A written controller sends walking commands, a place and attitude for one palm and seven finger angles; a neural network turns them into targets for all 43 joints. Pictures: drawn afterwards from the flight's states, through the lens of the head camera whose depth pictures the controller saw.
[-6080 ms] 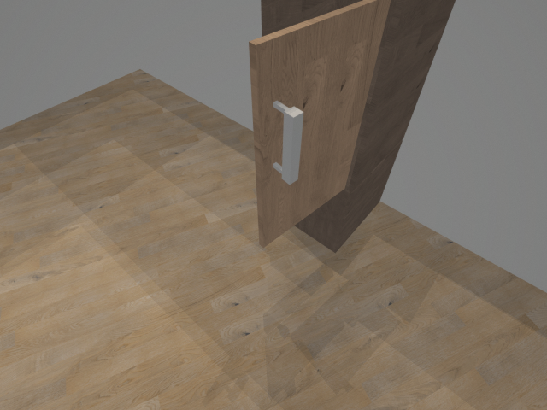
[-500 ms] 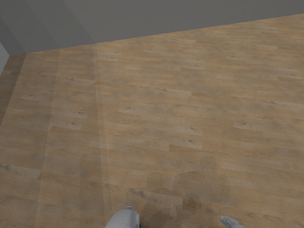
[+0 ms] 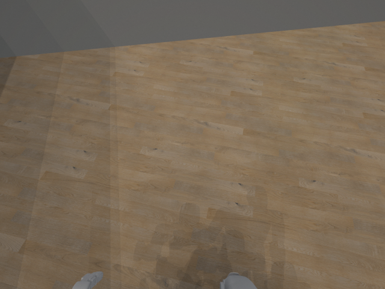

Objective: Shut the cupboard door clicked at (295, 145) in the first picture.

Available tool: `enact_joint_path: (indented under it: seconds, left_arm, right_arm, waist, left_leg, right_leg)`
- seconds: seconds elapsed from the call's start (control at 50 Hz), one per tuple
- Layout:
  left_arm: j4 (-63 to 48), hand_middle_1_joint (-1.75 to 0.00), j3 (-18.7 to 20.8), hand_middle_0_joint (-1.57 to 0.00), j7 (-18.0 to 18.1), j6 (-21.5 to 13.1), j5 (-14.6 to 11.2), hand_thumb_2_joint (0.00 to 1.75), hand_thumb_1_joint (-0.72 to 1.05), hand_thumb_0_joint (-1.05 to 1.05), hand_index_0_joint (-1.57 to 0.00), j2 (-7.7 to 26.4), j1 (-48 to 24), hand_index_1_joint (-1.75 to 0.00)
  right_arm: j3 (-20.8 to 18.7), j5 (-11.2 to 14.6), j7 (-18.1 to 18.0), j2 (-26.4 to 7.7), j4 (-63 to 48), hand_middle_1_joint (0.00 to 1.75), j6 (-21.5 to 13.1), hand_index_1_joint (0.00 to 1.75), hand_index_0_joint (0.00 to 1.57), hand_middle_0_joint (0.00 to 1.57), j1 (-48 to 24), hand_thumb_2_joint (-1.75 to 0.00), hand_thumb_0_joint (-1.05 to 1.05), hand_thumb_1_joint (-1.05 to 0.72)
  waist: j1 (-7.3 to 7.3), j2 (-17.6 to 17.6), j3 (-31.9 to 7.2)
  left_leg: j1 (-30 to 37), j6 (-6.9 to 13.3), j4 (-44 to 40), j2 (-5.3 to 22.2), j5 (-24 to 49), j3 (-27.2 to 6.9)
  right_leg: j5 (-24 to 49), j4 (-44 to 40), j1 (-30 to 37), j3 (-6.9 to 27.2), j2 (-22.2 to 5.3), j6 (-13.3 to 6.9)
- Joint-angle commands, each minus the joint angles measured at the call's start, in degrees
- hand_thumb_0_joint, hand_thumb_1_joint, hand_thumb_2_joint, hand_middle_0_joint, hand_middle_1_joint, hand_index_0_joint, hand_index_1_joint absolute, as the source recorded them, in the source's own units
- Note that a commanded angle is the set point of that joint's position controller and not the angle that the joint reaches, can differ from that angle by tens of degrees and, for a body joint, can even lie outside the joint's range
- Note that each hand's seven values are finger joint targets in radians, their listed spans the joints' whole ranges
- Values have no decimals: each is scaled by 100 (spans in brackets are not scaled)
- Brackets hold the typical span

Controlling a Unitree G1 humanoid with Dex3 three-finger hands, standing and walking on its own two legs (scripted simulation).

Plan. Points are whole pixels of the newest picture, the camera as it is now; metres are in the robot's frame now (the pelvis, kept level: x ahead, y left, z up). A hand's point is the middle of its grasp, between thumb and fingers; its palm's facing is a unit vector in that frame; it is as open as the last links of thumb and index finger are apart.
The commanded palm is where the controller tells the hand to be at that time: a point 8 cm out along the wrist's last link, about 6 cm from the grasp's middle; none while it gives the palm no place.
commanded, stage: walk to a spot facing it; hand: left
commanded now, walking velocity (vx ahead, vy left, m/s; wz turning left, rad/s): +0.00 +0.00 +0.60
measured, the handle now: out of the picture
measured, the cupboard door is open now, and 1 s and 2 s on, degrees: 82 82 82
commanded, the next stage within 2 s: none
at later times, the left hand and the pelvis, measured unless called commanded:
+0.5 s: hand out of the picture +0.05 +0.19 -0.18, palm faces +0.39 -0.88 -0.27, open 7.2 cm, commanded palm none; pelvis +0.07 -0.03 -0.01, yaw +22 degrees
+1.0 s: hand out of the picture +0.08 +0.15 -0.16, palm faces +0.58 -0.76 -0.29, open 7.4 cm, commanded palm none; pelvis +0.12 -0.08 -0.01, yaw +38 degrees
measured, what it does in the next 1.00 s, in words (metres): walks ahead, turning left: right foot, then left foot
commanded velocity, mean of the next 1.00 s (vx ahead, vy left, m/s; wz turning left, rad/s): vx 0.00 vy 0.00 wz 0.60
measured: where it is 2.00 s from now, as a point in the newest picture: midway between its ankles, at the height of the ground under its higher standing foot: outside the picture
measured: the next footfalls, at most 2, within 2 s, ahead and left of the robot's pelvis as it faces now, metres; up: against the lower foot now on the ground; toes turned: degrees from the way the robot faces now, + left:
right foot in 0.06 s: +0.09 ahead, -0.13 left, +0.00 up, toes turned +0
left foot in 0.52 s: +0.10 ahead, +0.09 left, +0.00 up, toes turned +30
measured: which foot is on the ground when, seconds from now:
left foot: down 0.00-0.08, up 0.10-0.50, down 0.52-0.96, up 0.98-1.00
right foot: up 0.00-0.04, down 0.06-0.52, up 0.54-0.94, down 0.96-1.00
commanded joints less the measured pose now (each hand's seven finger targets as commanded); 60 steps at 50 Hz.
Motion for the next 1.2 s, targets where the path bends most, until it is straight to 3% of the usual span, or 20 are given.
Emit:
enact_joint_path:
  seconds: [0.0, 0.02, 0.04, 0.06, 0.1, 0.2, 0.38, 0.44, 0.46, 0.5, 0.52, 0.54, 0.64, 0.8, 0.88, 0.9, 0.94, 0.96, 1.02, 1.18]
  left_arm:
    - [-421, -30, 31, -20, -29, -170, -19, 90, 90, 0, -20, 274, 318, -30]
    - [-336, -30, 80, -20, -3, -225, -13, 90, 90, 0, -20, 491, 614, -30]
    - [-195, -30, 203, -20, 72, -280, 25, 90, 90, 0, -20, 1020, 1112, -30]
    - [-138, -30, 221, -20, 99, -252, 23, 90, 90, 0, -20, 1267, 1530, -30]
    - [-310, -30, 102, -20, 182, -180, 29, 90, 90, 0, -20, 783, 956, -30]
    - [-459, -30, 28, -20, 126, -171, 48, 90, 90, 0, -20, 645, 526, -30]
    - [-563, -30, 140, -20, 66, -133, 114, 90, 90, 0, -20, 890, 789, -30]
    - [-614, -30, 206, -20, 20, -130, 82, 90, 90, 0, -20, 1159, 725, -30]
    - [-663, -30, 206, -20, -1, -118, 44, 90, 90, 0, -20, 1185, 621, -30]
    - [-1147, -30, 21, -20, -51, -56, -17, 90, 90, 0, -20, 623, 138, -30]
    - [-1251, -30, 47, -20, 3, 55, 35, 90, 90, 0, -20, 846, 1, -30]
    - [-1167, -30, 70, -20, 29, 105, 52, 90, 90, 0, -20, 781, -81, -30]
    - [-729, -30, 131, -20, -82, 216, 90, 90, 90, 0, -20, 758, 593, -30]
    - [-946, -30, 77, -20, -51, 149, 55, 90, 90, 0, -20, 586, 194, -30]
    - [-814, -30, 93, -20, -11, 59, -12, 90, 90, 0, -20, 547, 713, -30]
    - [-757, -30, 133, -20, 11, 2, 0, 90, 90, 0, -20, 700, 1004, -30]
    - [-760, -30, 291, -20, 97, -79, 127, 90, 90, 0, -20, 1548, 1176, -30]
    - [-780, -30, 208, -20, 119, -74, 84, 90, 90, 0, -20, 1396, 991, -30]
    - [-882, -30, 42, -20, 110, -80, 24, 90, 90, 0, -20, 753, 320, -30]
    - [-639, -30, 126, -20, 118, -109, 65, 90, 90, 0, -20, 874, 1219, -30]
  right_arm:
    - [-339, 18, -115, -1166, -458, 30, -26, 30, 20, 20, 10, -90, 0, -90]
    - [-333, 67, -91, -1074, -527, 30, -41, 30, 20, 20, -24, -90, 0, -90]
    - [-307, 129, -51, -798, -594, 30, -85, 30, 20, 20, 105, -90, 0, -90]
    - [-342, 147, -93, -809, -728, 30, -50, 30, 20, 20, 165, -90, 0, -90]
    - [-351, 85, -59, -846, -758, 30, 82, 30, 20, 20, -255, -90, 0, -90]
    - [-277, 36, 165, -651, -889, 30, 309, 30, 20, 20, -799, -90, 0, -90]
    - [-262, 11, 267, -831, -1444, 30, 302, 30, 20, 20, -1774, -90, 0, -90]
    - [-312, -2, 252, -1095, -1491, 30, 240, 30, 20, 20, -1385, -90, 0, -90]
    - [-382, -25, 246, -1324, -1423, 30, 218, 30, 20, 20, -975, -90, 0, -90]
    - [-624, -13, 172, -2417, -1347, 30, 153, 30, 20, 20, -242, -90, 0, -90]
    - [-594, 15, 128, -2399, -1276, 30, 188, 30, 20, 20, -289, -90, 0, -90]
    - [-565, 2, 72, -2215, -1353, 30, 160, 30, 20, 20, -597, -90, 0, -90]
    - [-427, 14, 54, -1796, -1575, 30, 109, 30, 20, 20, -1581, -90, 0, -90]
    - [-529, -32, 90, -1778, -1389, 30, 166, 30, 20, 20, -1210, -90, 0, -90]
    - [-588, -7, 72, -1731, -1456, 30, 213, 30, 20, 20, -1402, -90, 0, -90]
    - [-580, 39, 80, -1628, -1495, 30, 215, 30, 20, 20, -1494, -90, 0, -90]
    - [-495, 84, 124, -983, -1679, 30, 195, 30, 20, 20, -1477, -90, 0, -90]
    - [-525, 28, 143, -1274, -1622, 30, 229, 30, 20, 20, -1476, -90, 0, -90]
    - [-501, 3, 206, -1094, -1265, 30, 360, 30, 20, 20, -1246, -90, 0, -90]
    - [-337, 34, 246, -897, -1313, 30, 375, 30, 20, 20, -1899, -90, 0, -90]
  waist:
    - [321, 820, -418]
    - [473, 451, -717]
    - [647, -890, -1335]
    - [707, -1549, -1900]
    - [564, -1488, -1140]
    - [219, -1017, -340]
    - [398, -1084, -351]
    - [143, -946, -768]
    - [-131, -683, -1002]
    - [-471, 1700, -1391]
    - [-388, 735, -1291]
    - [-283, 558, -954]
    - [327, 716, -442]
    - [138, 867, -477]
    - [359, 920, -729]
    - [528, 645, -807]
    - [676, -1997, -806]
    - [549, -1403, -669]
    - [111, -1244, -314]
    - [512, -1040, -428]
  left_leg:
    - [-175, 372, 206, 1124, 4095, -1191]
    - [-837, 107, 616, 919, 3388, -1051]
    - [-2036, -278, 1890, 296, 1314, -361]
    - [-2250, -533, 3539, -52, -2190, 275]
    - [-2395, -534, 4368, 483, -1660, 19]
    - [-2164, -633, 3884, 582, -547, 495]
    - [-1650, -475, 1790, 416, -310, 1019]
    - [-623, -301, 675, 156, 261, 1196]
    - [277, -192, 130, 249, 1095, 1038]
    - [1707, 1234, -361, 2741, 5641, -2246]
    - [1417, 1465, -364, 2923, 4878, -1912]
    - [983, 1284, -599, 2606, 3845, -1807]
    - [-251, 574, -989, 1436, 1670, -787]
    - [-168, 701, -875, 1379, 1234, -1369]
    - [-666, 548, -304, 1157, 1870, -1592]
    - [-1097, 331, 48, 933, 1582, -1468]
    - [-2654, -474, 2588, -336, -1639, 100]
    - [-2431, -398, 3684, 50, -1610, -207]
    - [-2467, -586, 4450, 326, -548, -2]
    - [-2184, -649, 2784, 369, -488, 604]
  right_leg:
    - [402, -1610, 1434, -181, 216, -50]
    - [1778, -2039, 2680, 68, -192, -138]
    - [4179, -1822, 4319, 1176, -1589, -624]
    - [5973, -1762, 4457, 1900, -2989, -1369]
    - [5260, -1995, 3403, 1122, -2479, -1424]
    - [4316, -2320, 2316, -519, -1678, -830]
    - [4314, -1895, 2709, -1007, -1835, -880]
    - [4381, -950, 2639, -1244, -1850, -695]
    - [3714, -145, 2099, -1332, -1760, -504]
    - [-2388, 2471, -496, -841, -373, 134]
    - [-2321, 2769, -557, -47, -469, 58]
    - [-1921, 2737, -696, -9, -540, 100]
    - [-506, 2311, -161, 63, -346, 190]
    - [-885, 465, 237, -66, -30, 181]
    - [-382, -1165, 1594, -175, 276, 60]
    - [188, -2038, 2313, -86, 134, 33]
    - [1097, -3081, 3019, 2385, -2538, -935]
    - [1578, -2887, 2326, 1963, -2633, -1220]
    - [2937, -2453, 2229, 371, -1556, -865]
    - [4339, -2080, 3231, -453, -1678, -860]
